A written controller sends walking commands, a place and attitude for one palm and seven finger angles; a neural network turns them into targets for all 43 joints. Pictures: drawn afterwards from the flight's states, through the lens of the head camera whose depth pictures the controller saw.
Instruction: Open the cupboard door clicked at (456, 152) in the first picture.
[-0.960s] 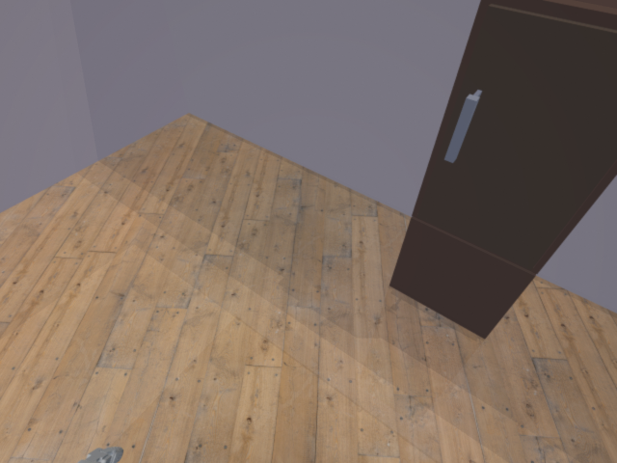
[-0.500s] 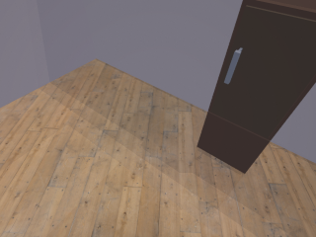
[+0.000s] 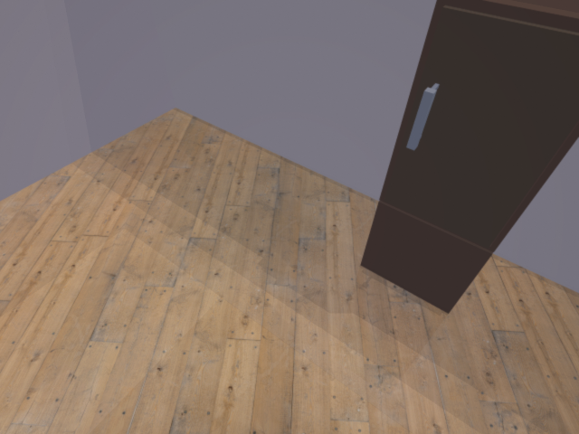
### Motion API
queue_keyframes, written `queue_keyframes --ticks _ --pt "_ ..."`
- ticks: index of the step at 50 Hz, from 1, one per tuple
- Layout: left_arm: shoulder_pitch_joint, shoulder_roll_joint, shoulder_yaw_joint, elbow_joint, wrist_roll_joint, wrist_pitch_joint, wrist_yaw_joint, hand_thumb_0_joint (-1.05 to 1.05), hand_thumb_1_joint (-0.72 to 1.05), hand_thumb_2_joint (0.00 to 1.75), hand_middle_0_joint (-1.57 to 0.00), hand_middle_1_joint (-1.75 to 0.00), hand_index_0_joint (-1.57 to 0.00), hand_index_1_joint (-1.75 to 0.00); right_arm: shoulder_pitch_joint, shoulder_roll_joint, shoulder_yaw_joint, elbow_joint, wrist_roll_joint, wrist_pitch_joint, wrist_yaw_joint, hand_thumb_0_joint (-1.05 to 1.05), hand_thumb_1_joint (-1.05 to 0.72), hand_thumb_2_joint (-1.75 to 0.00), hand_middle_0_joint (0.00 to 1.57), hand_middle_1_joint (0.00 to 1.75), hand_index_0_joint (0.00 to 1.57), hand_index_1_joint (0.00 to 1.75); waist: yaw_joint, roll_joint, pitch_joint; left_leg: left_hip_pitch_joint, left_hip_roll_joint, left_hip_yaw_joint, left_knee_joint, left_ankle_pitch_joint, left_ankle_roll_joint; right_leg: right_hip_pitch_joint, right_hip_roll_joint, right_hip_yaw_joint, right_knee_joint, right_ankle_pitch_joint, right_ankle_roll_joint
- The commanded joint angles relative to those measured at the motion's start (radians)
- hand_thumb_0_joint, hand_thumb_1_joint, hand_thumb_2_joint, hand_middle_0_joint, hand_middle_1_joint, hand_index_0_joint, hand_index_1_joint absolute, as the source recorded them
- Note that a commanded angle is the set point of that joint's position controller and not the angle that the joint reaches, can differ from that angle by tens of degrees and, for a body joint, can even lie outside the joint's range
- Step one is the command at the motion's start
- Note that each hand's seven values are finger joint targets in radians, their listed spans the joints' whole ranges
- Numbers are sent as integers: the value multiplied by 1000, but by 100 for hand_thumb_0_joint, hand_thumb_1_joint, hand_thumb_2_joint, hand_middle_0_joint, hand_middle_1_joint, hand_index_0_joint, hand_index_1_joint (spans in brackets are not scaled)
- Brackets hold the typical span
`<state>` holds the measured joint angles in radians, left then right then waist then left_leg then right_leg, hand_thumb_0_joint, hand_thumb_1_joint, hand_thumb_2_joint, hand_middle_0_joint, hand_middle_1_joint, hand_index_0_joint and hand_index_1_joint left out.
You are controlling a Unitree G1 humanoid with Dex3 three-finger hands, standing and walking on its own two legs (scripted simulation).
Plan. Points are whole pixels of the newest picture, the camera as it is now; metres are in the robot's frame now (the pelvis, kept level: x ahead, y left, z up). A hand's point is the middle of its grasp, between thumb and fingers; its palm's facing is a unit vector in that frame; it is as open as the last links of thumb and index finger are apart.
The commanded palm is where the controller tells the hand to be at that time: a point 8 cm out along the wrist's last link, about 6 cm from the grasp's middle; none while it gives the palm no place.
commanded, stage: look at it before walking up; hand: left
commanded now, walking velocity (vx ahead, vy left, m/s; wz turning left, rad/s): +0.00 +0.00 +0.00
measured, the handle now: (423, 117) +0.87 -0.30 +0.00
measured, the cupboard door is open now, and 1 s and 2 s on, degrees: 0 0 0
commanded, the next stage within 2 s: turn to face it in 0.48 s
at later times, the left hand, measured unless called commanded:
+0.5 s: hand out of the picture +0.09 +0.24 -0.16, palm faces -0.03 -0.94 -0.33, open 7.4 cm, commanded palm none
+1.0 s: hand out of the picture +0.08 +0.19 -0.18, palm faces -0.15 -0.95 -0.26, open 7.4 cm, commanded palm none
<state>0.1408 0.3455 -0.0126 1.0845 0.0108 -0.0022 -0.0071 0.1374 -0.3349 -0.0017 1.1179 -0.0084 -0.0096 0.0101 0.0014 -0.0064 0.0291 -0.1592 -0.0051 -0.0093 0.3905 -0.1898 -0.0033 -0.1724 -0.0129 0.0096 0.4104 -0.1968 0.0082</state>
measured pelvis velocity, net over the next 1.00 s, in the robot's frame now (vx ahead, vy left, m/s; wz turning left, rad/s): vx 0.00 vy -0.02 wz -0.19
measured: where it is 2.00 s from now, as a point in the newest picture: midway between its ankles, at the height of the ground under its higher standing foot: outside the picture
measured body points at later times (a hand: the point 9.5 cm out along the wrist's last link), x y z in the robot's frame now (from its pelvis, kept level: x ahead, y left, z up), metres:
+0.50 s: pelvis +0.01 +0.00 +0.00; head +0.02 +0.00 +0.45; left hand +0.09 +0.29 -0.13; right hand +0.10 -0.30 -0.13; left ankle +0.02 +0.12 -0.74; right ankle +0.02 -0.12 -0.74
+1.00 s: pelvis +0.00 -0.02 -0.02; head +0.03 -0.03 +0.42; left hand +0.09 +0.24 -0.16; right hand +0.04 -0.28 -0.17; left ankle +0.02 +0.12 -0.74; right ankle +0.00 -0.11 -0.74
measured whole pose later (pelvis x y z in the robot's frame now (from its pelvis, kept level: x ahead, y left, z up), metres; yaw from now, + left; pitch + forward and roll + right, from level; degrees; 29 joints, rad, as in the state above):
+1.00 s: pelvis +0.00 -0.02 -0.02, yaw -11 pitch -2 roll +2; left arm 0.22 0.25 0.03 0.96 0.02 0.06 -0.02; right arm 0.14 -0.23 -0.04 0.99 -0.01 0.03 -0.01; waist 0.04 -0.02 0.10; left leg -0.24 0.07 0.16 0.63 -0.34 -0.03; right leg -0.34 0.01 0.02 0.75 -0.39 0.01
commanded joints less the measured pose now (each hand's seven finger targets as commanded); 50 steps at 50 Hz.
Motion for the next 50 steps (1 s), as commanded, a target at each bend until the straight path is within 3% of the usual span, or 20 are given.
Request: queue_keyframes --ticks 1,12,31,32,34,35,38,43,44,46,47,48,49,50 --pt "-50 202 46 -63 2 -22 17 0 90 90 -20 -30 -20 -30 -60 -207 -39 -68 -2 -21 -16 0 -90 -90 20 30 20 30 -1 -3 -20 -20 112 -108 -89 -3 34 -18 -104 113 -102 -39 -37" --pt "-47 200 47 -58 1 -27 19 0 90 90 -20 -30 -20 -30 -64 -206 -38 -65 0 -23 -18 0 -90 -90 20 30 20 30 -3 3 -60 20 118 -97 -72 82 30 11 -108 108 -90 70 -41" --pt "-57 205 49 -62 0 -25 18 0 90 90 -20 -30 -20 -30 -78 -211 -37 -68 0 -23 -23 0 -90 -90 20 30 20 30 -1 13 -53 45 126 -84 -79 130 26 29 -107 105 -91 144 -40" --pt "-55 197 51 -66 1 -20 18 0 90 90 -20 -30 -20 -30 -69 -201 -38 -71 -1 -21 -25 0 -90 -90 20 30 20 30 -2 14 -56 54 129 -74 -60 145 24 19 -102 113 -77 177 -42" --pt "-14 111 39 -66 0 5 22 0 90 90 -20 -30 -20 -30 -24 -106 -25 -68 -3 -7 -29 0 -90 -90 20 30 20 30 -4 3 -46 48 132 -37 -22 148 10 -11 -102 117 -36 219 -30" --pt "4 94 38 -72 0 14 23 0 90 90 -20 -30 -20 -30 -5 -89 -24 -76 -3 1 -32 0 -90 -90 20 30 20 30 -6 -3 -51 51 135 -22 -4 148 5 -27 -98 126 -17 238 -28" --pt "18 103 53 -109 5 30 19 0 90 90 -20 -30 -20 -30 13 -102 -45 -114 -4 16 -39 0 -90 -90 20 30 20 30 -11 -6 -47 39 153 -5 36 113 11 -82 -81 144 42 248 -33" --pt "35 79 68 -168 8 44 5 0 90 90 -20 -30 -20 -30 -5 -123 -74 -177 -6 24 -42 0 -90 -90 20 30 20 30 -4 79 -32 -1 233 -44 17 14 53 -184 -12 113 200 139 -20" --pt "49 66 71 -174 8 47 3 0 90 90 -20 -30 -20 -30 -16 -127 -81 -186 -6 23 -42 0 -90 -90 20 30 20 30 2 121 -36 -17 271 -63 -1 22 77 -190 7 88 278 72 -13" --pt "78 37 78 -189 8 52 -3 0 90 90 -20 -30 -20 -30 -42 -129 -89 -208 -6 16 -39 0 -90 -90 20 30 20 30 20 214 -36 -43 357 -83 -23 135 141 -197 17 13 440 -223 7" --pt "89 32 84 -196 9 52 -4 0 90 90 -20 -30 -20 -30 -52 -121 -90 -219 -7 14 -39 0 -90 -90 20 30 20 30 26 204 -43 -58 372 -74 -4 185 154 -179 1 13 460 -267 7" --pt "121 25 89 -197 8 51 -6 0 90 90 -20 -30 -20 -30 -76 -116 -94 -230 -9 15 -40 0 -90 -90 20 30 20 30 46 193 -43 -83 373 -42 47 201 144 -141 -22 21 416 -267 2" --pt "175 26 94 -187 10 44 -8 0 90 90 -20 -30 -20 -30 -97 -112 -96 -240 -10 18 -40 0 -90 -90 20 30 20 30 77 143 -49 -118 334 23 167 190 99 -68 -29 23 290 -180 -5" --pt "221 72 105 -179 18 29 -5 0 90 90 -20 -30 -20 -30 -86 -80 -93 -246 -6 28 -36 0 -90 -90 20 30 20 30 95 -47 -49 -195 208 124 423 36 8 -11 -90 152 59 71 -31"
